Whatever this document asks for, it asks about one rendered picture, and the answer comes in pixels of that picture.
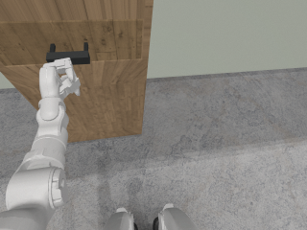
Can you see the drawer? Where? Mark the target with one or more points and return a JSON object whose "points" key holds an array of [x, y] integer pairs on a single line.
{"points": [[28, 42]]}

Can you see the cabinet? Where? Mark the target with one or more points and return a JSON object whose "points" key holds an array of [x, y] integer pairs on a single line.
{"points": [[112, 92]]}

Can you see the handle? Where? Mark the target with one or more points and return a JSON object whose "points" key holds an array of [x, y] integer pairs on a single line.
{"points": [[77, 57]]}

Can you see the robot right shin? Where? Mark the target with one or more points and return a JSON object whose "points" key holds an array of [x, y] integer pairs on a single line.
{"points": [[169, 205]]}

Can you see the robot left forearm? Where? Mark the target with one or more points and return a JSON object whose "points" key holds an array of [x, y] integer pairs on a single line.
{"points": [[49, 145]]}

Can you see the right robot thigh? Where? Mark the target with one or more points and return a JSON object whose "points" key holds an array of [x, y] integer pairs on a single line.
{"points": [[175, 219]]}

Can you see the left robot hand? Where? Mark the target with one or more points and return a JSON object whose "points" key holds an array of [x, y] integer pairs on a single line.
{"points": [[52, 85]]}

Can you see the left robot upper arm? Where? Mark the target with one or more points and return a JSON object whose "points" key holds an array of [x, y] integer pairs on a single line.
{"points": [[33, 197]]}

